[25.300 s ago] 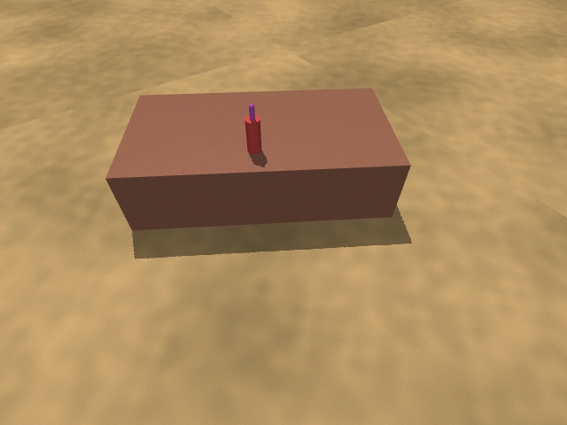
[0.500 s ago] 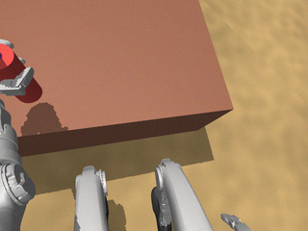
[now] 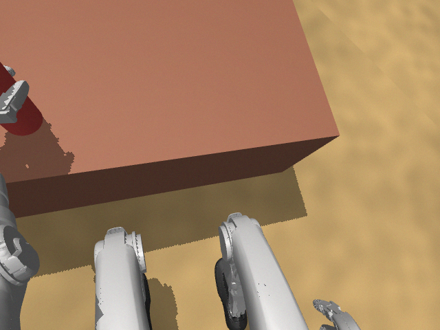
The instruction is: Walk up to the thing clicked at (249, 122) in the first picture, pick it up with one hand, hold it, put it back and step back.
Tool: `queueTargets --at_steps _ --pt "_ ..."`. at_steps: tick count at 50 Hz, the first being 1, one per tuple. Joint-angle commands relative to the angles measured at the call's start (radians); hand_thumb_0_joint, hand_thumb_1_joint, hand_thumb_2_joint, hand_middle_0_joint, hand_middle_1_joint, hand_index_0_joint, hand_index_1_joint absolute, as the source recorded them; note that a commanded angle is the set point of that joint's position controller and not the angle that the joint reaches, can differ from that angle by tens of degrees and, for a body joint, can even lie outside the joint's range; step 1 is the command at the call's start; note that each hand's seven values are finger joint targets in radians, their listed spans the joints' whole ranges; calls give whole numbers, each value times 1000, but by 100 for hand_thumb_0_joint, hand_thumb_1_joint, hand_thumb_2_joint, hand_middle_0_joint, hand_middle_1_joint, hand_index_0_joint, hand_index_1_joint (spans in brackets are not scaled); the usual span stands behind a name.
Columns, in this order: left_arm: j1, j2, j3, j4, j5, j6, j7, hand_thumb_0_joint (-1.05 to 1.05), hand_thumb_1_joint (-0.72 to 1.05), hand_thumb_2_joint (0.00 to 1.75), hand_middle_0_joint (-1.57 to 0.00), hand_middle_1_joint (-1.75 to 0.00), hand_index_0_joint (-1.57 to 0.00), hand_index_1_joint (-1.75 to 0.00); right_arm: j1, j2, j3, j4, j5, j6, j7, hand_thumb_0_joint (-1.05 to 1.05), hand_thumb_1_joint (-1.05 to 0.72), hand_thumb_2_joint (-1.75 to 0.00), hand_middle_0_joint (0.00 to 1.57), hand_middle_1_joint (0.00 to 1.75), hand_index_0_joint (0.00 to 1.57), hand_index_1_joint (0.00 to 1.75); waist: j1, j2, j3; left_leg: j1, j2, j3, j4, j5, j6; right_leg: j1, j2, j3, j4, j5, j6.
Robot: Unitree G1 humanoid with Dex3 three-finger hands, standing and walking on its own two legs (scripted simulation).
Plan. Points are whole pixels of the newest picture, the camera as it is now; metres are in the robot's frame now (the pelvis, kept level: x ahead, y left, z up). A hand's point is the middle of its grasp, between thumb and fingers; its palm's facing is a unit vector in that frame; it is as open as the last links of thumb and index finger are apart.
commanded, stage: loosen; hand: left
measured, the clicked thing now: out of the picture +0.52 +0.30 +0.00
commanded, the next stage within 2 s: open in 0.12 s
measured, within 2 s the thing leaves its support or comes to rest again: rests again in 0.12 s
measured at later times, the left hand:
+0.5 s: hand out of the picture +0.53 +0.30 +0.02, palm faces +0.32 -0.95 -0.01, open 12.5 cm
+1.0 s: hand out of the picture +0.53 +0.35 +0.09, palm faces +0.40 -0.92 -0.05, open 16.9 cm
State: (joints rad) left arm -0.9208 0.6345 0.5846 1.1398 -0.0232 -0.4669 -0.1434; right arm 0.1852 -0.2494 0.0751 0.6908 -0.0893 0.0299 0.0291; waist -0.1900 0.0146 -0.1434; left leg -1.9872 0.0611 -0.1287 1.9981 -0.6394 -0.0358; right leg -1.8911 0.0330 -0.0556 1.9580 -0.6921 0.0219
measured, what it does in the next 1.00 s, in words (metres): stands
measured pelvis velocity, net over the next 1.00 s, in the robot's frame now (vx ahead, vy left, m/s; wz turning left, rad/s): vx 0.00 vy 0.00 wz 0.01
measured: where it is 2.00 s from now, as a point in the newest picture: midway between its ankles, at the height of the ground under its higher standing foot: (188, 314)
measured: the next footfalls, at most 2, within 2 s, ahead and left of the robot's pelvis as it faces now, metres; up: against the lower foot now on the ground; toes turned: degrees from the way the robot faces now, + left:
none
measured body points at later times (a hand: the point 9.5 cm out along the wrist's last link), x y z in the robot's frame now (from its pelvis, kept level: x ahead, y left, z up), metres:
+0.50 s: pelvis -0.01 +0.00 -0.01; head +0.21 +0.05 +0.38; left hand +0.51 +0.34 +0.02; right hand +0.05 -0.27 -0.13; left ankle +0.08 +0.14 -0.42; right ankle +0.08 -0.13 -0.42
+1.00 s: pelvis +0.00 +0.00 +0.02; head +0.21 +0.05 +0.41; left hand +0.50 +0.40 +0.09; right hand +0.08 -0.26 -0.10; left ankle +0.08 +0.14 -0.42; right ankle +0.08 -0.13 -0.42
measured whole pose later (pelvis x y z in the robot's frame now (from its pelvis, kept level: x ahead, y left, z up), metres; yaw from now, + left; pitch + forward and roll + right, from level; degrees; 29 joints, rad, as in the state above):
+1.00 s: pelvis +0.00 +0.00 +0.02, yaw +1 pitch +35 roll -6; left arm -0.97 0.75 0.63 1.02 -0.04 -0.32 -0.17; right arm 0.18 -0.25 0.07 0.66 -0.04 0.07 -0.01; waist -0.16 0.02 -0.14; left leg -1.92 0.06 -0.13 1.94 -0.64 -0.04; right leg -1.82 0.03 -0.06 1.90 -0.69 0.02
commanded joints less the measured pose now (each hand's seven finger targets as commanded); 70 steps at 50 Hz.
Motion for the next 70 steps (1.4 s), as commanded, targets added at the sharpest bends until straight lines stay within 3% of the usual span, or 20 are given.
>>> queueTargets --at_steps 1,2,8,12,17,25,26,29,33,40,45,47,51,56,57,59,63,64,65,70 --pt "-452 336 24 -256 -21 -104 0 0 19 121 -125 -136 -127 -136 191 -222 -69 -34 2 -3 -7 0 -91 -90 20 30 20 30 16 281 -700 569 -11 52 -198 227 52 269 13 -23 -210 246 -63" --pt "-468 347 18 -257 -16 -101 0 0 17 115 -133 -136 -135 -135 188 -219 -64 -35 2 -3 -7 0 -92 -90 20 30 20 30 16 284 -688 547 -11 55 -190 211 53 267 13 -21 -204 235 -63" --pt "-551 364 47 -379 -53 -103 6 0 -9 70 -106 -100 -109 -97 199 -225 -69 -51 10 0 -9 0 -93 -89 20 30 20 30 23 307 -799 595 -14 51 -187 228 50 292 14 -22 -195 247 -60" --pt "-566 386 36 -408 -30 -99 20 0 -29 60 -89 -82 -93 -81 212 -228 -72 -30 8 2 -14 0 -93 -90 20 30 20 30 20 363 -768 630 -10 38 -207 204 41 240 8 -25 -181 219 -68" --pt "-432 254 -29 -171 -15 -51 17 0 -46 36 -66 -57 -68 -56 213 -228 -79 -8 11 6 -18 0 -92 -90 20 30 20 30 -22 263 -560 505 -11 42 -208 75 47 173 10 -33 -211 139 -63" --pt "-401 271 -4 -166 -46 -20 -17 0 -49 23 -49 -41 -52 -39 206 -233 -77 -69 27 10 -17 0 -89 -89 20 30 20 30 -1 147 -569 397 -18 52 -186 75 62 243 15 -36 -216 143 -55" --pt "-389 300 24 -185 -51 -23 -13 0 -50 22 -47 -39 -49 -37 205 -235 -76 -73 28 9 -18 0 -89 -89 20 30 20 30 24 133 -611 404 -19 61 -175 115 64 281 17 -29 -216 177 -52" --pt "-449 320 27 -288 -57 -38 -14 0 -50 16 -40 -31 -42 -29 204 -228 -76 -69 27 12 -19 0 -90 -89 20 30 20 30 35 204 -713 489 -14 63 -169 189 61 298 15 -22 -195 232 -54" --pt "-460 293 -3 -295 -39 -41 -6 0 -57 16 -26 -25 -28 -23 213 -220 -76 -43 16 11 -22 0 -89 -89 20 30 20 30 18 241 -720 519 -11 71 -154 235 60 307 14 -14 -197 273 -53" --pt "-472 444 73 -378 -29 -19 0 0 -61 14 -19 -19 -21 -18 204 -231 -75 -41 22 28 -30 0 -90 -90 20 30 20 30 64 311 -755 601 -7 64 -199 238 53 310 14 -13 -210 250 -63" --pt "-474 482 82 -408 -31 38 -12 0 -61 15 -19 -20 -21 -19 204 -232 -77 -68 40 35 -44 0 -90 -90 20 30 20 30 43 289 -788 661 -8 48 -277 230 58 406 9 -13 -289 257 -56" --pt "-452 481 61 -390 -24 73 -27 0 -61 12 -16 -18 -19 -16 207 -235 -79 -73 49 31 -48 0 -90 -90 20 30 20 30 30 286 -762 690 -7 38 -319 224 58 415 8 -16 -321 252 -58" --pt "-338 367 -15 -255 -35 150 -79 0 -61 3 -9 -10 -12 -7 223 -237 -89 -52 62 18 -54 0 -89 -89 20 30 20 30 2 219 -599 705 2 27 -373 181 61 406 8 -20 -394 221 -55" --pt "-247 306 -25 -204 -88 175 -125 0 -53 5 -3 -4 -5 -2 202 -233 -74 -85 84 -10 -53 0 -79 -88 20 30 20 30 16 148 -453 646 2 22 -403 179 66 414 6 -21 -431 226 -57" --pt "-130 461 -35 -90 81 243 -66 0 -45 4 -6 -5 -7 -3 189 -240 -85 -89 78 19 -44 0 -85 -89 20 30 20 30 81 175 -479 740 -9 34 -486 205 64 485 3 -3 -498 233 -64" --pt "-225 416 -46 -194 59 277 -14 0 -43 4 -6 -5 -7 -4 207 -230 -85 -109 93 41 -37 0 -85 -89 20 30 20 30 50 150 -506 756 -5 38 -516 216 66 564 5 10 -549 258 -57" --pt "-382 657 47 -435 118 296 59 0 -47 5 -8 -6 -8 -5 237 -230 -99 -130 99 71 -37 0 -90 -91 20 30 20 30 97 269 -766 1014 -8 43 -605 338 59 746 5 12 -616 353 -50" --pt "-386 679 54 -451 128 299 77 0 -49 6 -8 -7 -9 -6 242 -221 -98 -129 99 73 -40 0 -92 -91 20 30 20 30 88 297 -803 1067 -9 52 -611 386 62 782 8 15 -637 391 -47" --pt "-332 679 64 -426 132 305 98 0 -46 11 -6 -7 -6 -7 256 -223 -102 -105 98 77 -46 0 -89 -90 20 30 20 30 93 308 -784 1117 -9 49 -642 385 58 783 9 11 -659 378 -49" --pt "-136 407 -76 -218 137 332 174 0 -53 7 -5 -6 -5 -6 244 -198 -102 -56 87 53 -60 0 -89 -90 20 30 20 30 70 297 -526 1203 -2 39 -763 375 41 743 7 -8 -772 334 -60"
